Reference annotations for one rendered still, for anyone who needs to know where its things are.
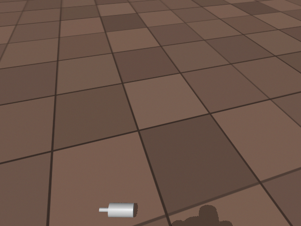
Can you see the bottle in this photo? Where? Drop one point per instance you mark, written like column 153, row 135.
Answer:
column 119, row 210

